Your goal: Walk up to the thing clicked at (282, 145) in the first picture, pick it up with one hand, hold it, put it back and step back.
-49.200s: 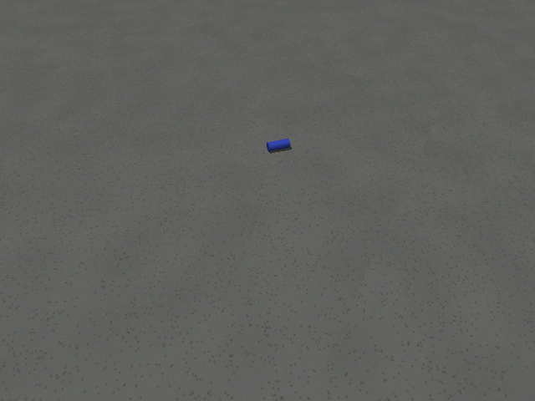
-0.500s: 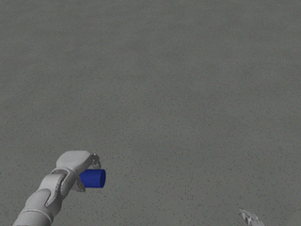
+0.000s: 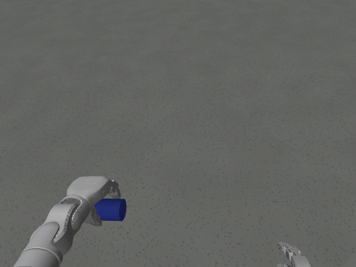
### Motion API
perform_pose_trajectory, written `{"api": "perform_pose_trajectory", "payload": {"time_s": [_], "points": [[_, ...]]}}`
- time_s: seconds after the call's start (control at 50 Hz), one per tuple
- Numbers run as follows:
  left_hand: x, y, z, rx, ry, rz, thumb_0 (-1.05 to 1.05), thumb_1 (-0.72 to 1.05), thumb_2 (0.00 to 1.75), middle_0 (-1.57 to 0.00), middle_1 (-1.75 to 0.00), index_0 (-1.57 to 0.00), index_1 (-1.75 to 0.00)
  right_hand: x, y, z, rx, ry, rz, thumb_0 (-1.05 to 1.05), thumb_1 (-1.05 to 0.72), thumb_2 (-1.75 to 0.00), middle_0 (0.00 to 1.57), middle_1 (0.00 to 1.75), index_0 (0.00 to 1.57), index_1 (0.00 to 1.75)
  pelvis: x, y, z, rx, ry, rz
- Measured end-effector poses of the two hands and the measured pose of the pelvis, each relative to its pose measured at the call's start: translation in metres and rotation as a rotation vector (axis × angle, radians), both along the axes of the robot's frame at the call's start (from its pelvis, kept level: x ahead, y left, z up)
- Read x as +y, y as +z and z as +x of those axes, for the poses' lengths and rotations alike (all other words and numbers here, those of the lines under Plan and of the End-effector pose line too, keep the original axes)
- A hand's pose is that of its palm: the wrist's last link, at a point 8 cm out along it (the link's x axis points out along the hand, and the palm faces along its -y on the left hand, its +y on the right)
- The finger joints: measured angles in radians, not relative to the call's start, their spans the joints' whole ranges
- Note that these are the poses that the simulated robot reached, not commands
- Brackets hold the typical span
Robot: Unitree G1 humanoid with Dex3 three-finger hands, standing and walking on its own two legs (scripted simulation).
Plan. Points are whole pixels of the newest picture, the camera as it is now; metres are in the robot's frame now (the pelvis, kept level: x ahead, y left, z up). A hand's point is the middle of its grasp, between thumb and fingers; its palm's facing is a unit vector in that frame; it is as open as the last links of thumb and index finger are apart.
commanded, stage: hold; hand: left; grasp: from above
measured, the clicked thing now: (98, 209) +0.30 +0.23 -0.07
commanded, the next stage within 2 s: crouch in 0.40 s
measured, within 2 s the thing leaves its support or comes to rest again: neither
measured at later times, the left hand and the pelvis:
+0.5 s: hand (95, 201) +0.31 +0.22 -0.03, palm faces -0.47 -0.02 -0.88, open 8.3 cm; pelvis +0.02 +0.00 +0.00, yaw +0 degrees
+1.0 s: hand (108, 213) +0.33 +0.23 -0.15, palm faces -0.43 +0.07 -0.90, open 8.4 cm; pelvis -0.01 +0.00 -0.06, yaw +1 degrees
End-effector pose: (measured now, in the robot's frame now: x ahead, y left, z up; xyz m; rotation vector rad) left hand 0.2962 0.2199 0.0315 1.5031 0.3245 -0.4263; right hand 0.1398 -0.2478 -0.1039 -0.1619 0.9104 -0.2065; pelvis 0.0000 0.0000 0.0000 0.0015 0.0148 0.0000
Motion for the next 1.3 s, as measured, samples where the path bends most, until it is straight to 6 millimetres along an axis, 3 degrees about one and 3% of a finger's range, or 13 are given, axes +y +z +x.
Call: {"api": "perform_pose_trajectory", "payload": {"time_s": [0.24, 0.56, 0.72, 0.84, 0.96, 1.14, 1.3], "points": [[0.0, -0.006, 0.002, 0.023, -0.013, -0.006, 0.0, 0.28, 0.23, -0.84, -0.37, -0.87, -0.32, 0.0, 0.003, 0.009, 0.012, 0.0, -0.009, 0.01, -0.91, -0.9, 0.2, 0.3, 0.2, 0.3, 0.0, 0.002, 0.006, 0.004, 0.002, 0.0], [0.005, -0.005, 0.02, 0.017, 0.004, 0.007, 0.0, 0.27, 0.26, -0.84, -0.38, -0.87, -0.33, -0.002, 0.0, 0.009, 0.06, -0.02, -0.006, 0.01, -0.91, -0.9, 0.2, 0.3, 0.2, 0.3, 0.001, 0.004, 0.017, 0.014, 0.004, -0.001], [0.004, -0.023, 0.02, 0.03, -0.008, -0.015, 0.0, 0.25, 0.3, -0.82, -0.4, -0.85, -0.36, -0.004, 0.0, 0.008, 0.08, -0.023, -0.015, 0.01, -0.9, -0.9, 0.21, 0.3, 0.2, 0.3, 0.001, 0.002, 0.019, 0.036, 0.009, -0.002], [0.005, -0.06, 0.021, 0.024, -0.049, 0.011, 0.0, 0.24, 0.34, -0.82, -0.41, -0.85, -0.37, -0.009, -0.014, 0.002, 0.127, 0.005, -0.043, 0.0, -0.9, -0.9, 0.21, 0.3, 0.2, 0.3, 0.001, -0.014, 0.012, 0.114, 0.021, -0.009], [0.009, -0.108, 0.032, -0.026, -0.062, 0.058, 0.0, 0.22, 0.34, -0.83, -0.42, -0.85, -0.38, -0.019, -0.048, -0.021, 0.201, 0.012, -0.075, 0.0, -0.9, -0.9, 0.21, 0.3, 0.2, 0.3, 0.003, -0.047, -0.001, 0.224, 0.028, -0.027], [0.009, -0.202, 0.056, -0.046, -0.066, 0.097, 0.0, 0.24, 0.31, -0.84, -0.41, -0.86, -0.37, -0.03, -0.122, -0.09, 0.354, -0.038, -0.131, 0.0, -0.91, -0.9, 0.21, 0.3, 0.2, 0.3, 0.008, -0.12, -0.026, 0.395, 0.025, -0.049], [0.009, -0.28, 0.083, -0.06, -0.031, 0.098, 0.0, 0.24, 0.28, -0.85, -0.38, -0.88, -0.34, -0.022, -0.191, -0.152, 0.467, -0.09, -0.144, 0.0, -0.91, -0.9, 0.21, 0.3, 0.2, 0.3, 0.013, -0.19, -0.046, 0.508, 0.017, -0.062]]}}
